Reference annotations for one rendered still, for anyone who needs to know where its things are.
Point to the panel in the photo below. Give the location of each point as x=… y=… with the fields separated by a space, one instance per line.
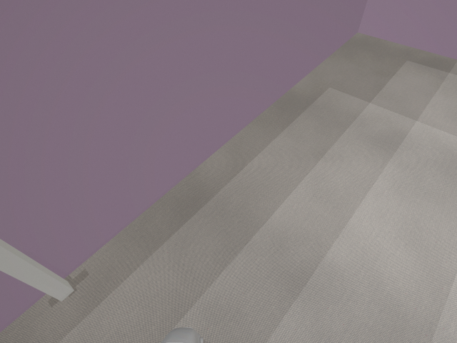
x=18 y=265

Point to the robot left thigh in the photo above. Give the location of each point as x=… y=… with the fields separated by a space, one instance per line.
x=183 y=335

